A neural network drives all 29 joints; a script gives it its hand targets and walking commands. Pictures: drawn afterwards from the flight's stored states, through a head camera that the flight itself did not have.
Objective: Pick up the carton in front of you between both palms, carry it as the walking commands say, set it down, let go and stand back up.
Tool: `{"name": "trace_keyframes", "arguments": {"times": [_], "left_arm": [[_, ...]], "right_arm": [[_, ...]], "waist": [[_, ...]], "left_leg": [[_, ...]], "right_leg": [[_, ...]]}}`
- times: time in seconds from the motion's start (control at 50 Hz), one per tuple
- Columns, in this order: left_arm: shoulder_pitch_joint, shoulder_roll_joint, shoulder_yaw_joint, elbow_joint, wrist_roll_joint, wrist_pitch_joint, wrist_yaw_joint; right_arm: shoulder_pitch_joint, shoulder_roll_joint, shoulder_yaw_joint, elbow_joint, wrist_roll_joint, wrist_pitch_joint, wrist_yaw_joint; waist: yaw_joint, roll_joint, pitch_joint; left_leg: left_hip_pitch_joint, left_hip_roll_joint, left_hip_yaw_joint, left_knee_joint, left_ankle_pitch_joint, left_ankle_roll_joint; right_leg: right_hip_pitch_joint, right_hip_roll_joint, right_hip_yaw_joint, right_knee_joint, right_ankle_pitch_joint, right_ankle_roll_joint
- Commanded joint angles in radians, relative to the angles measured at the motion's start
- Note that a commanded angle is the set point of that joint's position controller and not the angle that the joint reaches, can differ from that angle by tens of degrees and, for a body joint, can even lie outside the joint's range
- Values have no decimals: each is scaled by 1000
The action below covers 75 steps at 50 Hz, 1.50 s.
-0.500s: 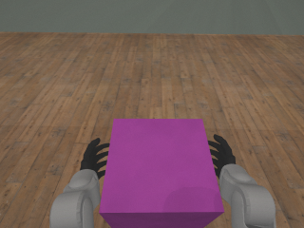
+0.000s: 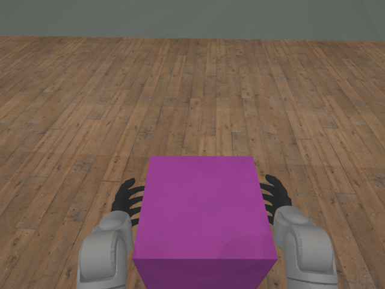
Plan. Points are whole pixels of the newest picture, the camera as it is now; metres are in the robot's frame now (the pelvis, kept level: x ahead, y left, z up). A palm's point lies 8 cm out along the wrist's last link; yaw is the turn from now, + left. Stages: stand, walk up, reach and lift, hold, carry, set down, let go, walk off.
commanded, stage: carry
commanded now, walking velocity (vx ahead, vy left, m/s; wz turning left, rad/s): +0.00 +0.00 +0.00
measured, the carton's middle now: (200, 230) +0.26 +0.00 +0.00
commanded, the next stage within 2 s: hold in 1.18 s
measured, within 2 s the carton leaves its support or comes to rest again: neither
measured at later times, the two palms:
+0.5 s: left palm (121, 229) +0.24 +0.16 +0.04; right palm (273, 226) +0.25 -0.14 +0.04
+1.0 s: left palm (114, 233) +0.23 +0.17 +0.04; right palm (270, 228) +0.24 -0.13 +0.04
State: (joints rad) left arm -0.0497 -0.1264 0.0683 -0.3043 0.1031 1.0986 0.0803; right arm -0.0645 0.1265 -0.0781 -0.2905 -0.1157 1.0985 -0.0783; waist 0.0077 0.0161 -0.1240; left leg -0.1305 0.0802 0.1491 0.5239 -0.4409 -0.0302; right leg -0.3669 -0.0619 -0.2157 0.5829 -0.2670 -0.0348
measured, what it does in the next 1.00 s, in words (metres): shifts its weight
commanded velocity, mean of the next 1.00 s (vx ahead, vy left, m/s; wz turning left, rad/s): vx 0.00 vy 0.00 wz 0.00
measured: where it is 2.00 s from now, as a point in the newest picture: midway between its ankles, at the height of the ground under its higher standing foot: outside the picture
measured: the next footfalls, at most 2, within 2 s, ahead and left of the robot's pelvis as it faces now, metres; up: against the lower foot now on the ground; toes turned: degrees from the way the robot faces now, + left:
none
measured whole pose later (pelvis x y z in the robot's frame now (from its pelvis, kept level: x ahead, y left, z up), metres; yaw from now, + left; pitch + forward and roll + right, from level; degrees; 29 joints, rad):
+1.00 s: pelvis -0.06 +0.02 +0.00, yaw +0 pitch +1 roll +0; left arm -0.22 -0.14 0.19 0.16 0.23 0.73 0.00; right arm -0.24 0.15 -0.19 0.17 -0.24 0.74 -0.02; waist 0.00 0.01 -0.08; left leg -0.20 0.04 0.16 0.55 -0.38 0.01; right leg -0.39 -0.10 -0.20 0.51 -0.14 -0.02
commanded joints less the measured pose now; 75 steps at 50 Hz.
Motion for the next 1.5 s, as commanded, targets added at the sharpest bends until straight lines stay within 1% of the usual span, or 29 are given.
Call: {"name": "trace_keyframes", "arguments": {"times": [0.0, 0.06, 0.18, 0.32, 0.38, 0.44, 0.5, 0.56, 0.66, 0.8, 1.16, 1.18, 1.2, 1.22, 1.24, 1.26, 1.28, 1.3, 1.32, 1.34, 1.36, 1.4, 1.44, 1.48], "left_arm": [[-407, -703, -574, -30, -213, -60, -150], [-415, -682, -532, 37, -180, -104, -158], [-478, -680, -459, 193, -121, -217, -180], [-579, -727, -382, 393, -68, -375, -227], [-634, -775, -379, 452, -62, -441, -252], [-671, -832, -400, 472, -71, -476, -273], [-672, -872, -432, 452, -89, -471, -283], [-643, -893, -465, 407, -111, -437, -282], [-601, -866, -439, 409, -97, -400, -279], [-637, -878, -445, 401, -106, -402, -281], [-635, -884, -437, 411, -102, -399, -284], [-565, -909, -397, 451, -88, -413, -288], [-543, -849, -373, 437, -59, -439, -272], [-543, -855, -364, 425, -38, -447, -269], [-572, -856, -369, 421, -49, -454, -263], [-536, -848, -353, 441, -33, -455, -256], [-544, -853, -359, 454, -30, -458, -257], [-560, -859, -367, 452, -41, -463, -261], [-578, -869, -381, 445, -54, -467, -264], [-595, -870, -393, 452, -56, -466, -270], [-656, -873, -406, 459, -70, -471, -282], [-747, -858, -397, 510, -70, -483, -308], [-831, -847, -352, 593, -48, -507, -331], [-907, -854, -281, 705, -6, -541, -351]], "right_arm": [[-386, 711, 584, -33, 221, -57, 141], [-402, 695, 550, 31, 195, -102, 149], [-467, 700, 479, 185, 145, -212, 176], [-564, 751, 398, 388, 91, -366, 224], [-617, 797, 392, 453, 82, -433, 248], [-651, 853, 414, 474, 89, -468, 267], [-651, 895, 450, 453, 107, -464, 276], [-625, 917, 484, 409, 129, -428, 275], [-584, 889, 457, 409, 114, -391, 272], [-615, 901, 462, 401, 122, -394, 275], [-615, 906, 457, 411, 120, -392, 278], [-512, 910, 449, 383, 125, -392, 276], [-523, 860, 439, 335, 115, -411, 264], [-562, 867, 455, 316, 107, -412, 267], [-563, 876, 461, 344, 109, -416, 263], [-564, 853, 453, 336, 112, -422, 269], [-576, 860, 460, 328, 110, -426, 273], [-585, 873, 475, 333, 117, -429, 274], [-587, 876, 482, 339, 118, -432, 275], [-589, 882, 472, 347, 108, -434, 276], [-603, 885, 447, 374, 92, -436, 270], [-625, 894, 379, 450, 53, -442, 260], [-671, 904, 307, 533, 13, -455, 255], [-749, 918, 239, 619, -18, -474, 263]], "waist": [[-5, -9, -197], [-4, -12, -184], [-4, -9, -149], [-4, -11, -151], [-4, -12, -162], [-5, -13, -180], [-6, -14, -201], [-6, -14, -217], [-5, -16, -210], [-5, -14, -191], [-6, -13, -199], [-14, 119, -50], [6, 80, -101], [20, 46, -82], [15, 46, -100], [30, 63, -93], [21, 25, -79], [20, 15, -104], [18, 25, -124], [4, 12, -101], [-27, 7, -96], [-60, 3, -36], [-80, 1, 18], [-88, 10, 36]], "left_leg": [[-25, 88, -53, -44, 505, 15], [-39, 87, -55, -58, 458, 18], [-72, 85, -65, -98, 334, 29], [-91, 82, -74, -117, 250, 41], [-95, 81, -79, -119, 230, 45], [-94, 80, -81, -114, 231, 48], [-87, 80, -80, -101, 255, 49], [-81, 80, -78, -87, 285, 49], [-89, 79, -78, -79, 301, 49], [-106, 79, -83, -93, 270, 52], [-107, 79, -82, -85, 296, 57], [-221, -113, -277, -195, 541, 67], [-172, -93, -293, -204, 542, 72], [-110, -120, -275, -188, 574, 63], [-123, -119, -277, -189, 589, 55], [-81, -123, -279, -214, 534, 57], [-43, -127, -272, -208, 561, 53], [-15, -134, -270, -200, 589, 48], [-18, -133, -271, -212, 541, 45], [3, -139, -266, -214, 524, 44], [-26, -139, -263, -213, 472, 39], [-105, -141, -255, -224, 314, 44], [-192, -139, -250, -228, 174, 58], [-258, -140, -243, -214, 61, 74]], "right_leg": [[210, -117, 122, -33, 536, -8], [209, -117, 124, -49, 492, -5], [189, -115, 129, -90, 357, -1], [186, -114, 132, -114, 279, 4], [189, -113, 133, -119, 266, 6], [195, -114, 132, -119, 268, 5], [201, -116, 130, -112, 290, 4], [204, -119, 127, -103, 321, 4], [194, -121, 126, -98, 340, 6], [183, -119, 129, -107, 297, 11], [181, -120, 122, -102, 305, 16], [539, 163, 258, -107, 445, -4], [571, 148, 276, -126, 426, -2], [509, 146, 279, -144, 454, 7], [544, 143, 284, -146, 481, 8], [533, 149, 281, -147, 457, 20], [492, 162, 273, -157, 443, 29], [495, 167, 271, -161, 452, 34], [522, 170, 268, -164, 413, 34], [480, 175, 261, -176, 388, 37], [493, 176, 261, -179, 355, 31], [496, 172, 259, -184, 262, 25], [501, 164, 255, -176, 190, 25], [500, 159, 253, -160, 109, 33]]}}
